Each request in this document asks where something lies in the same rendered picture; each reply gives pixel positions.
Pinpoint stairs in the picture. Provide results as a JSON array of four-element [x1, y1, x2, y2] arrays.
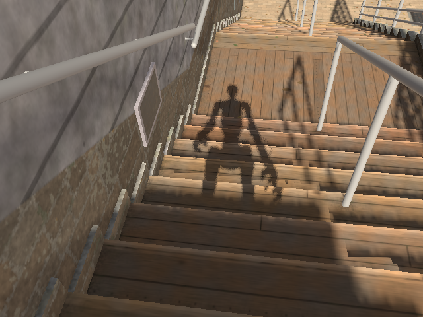
[[219, 18, 406, 41], [59, 114, 423, 317]]

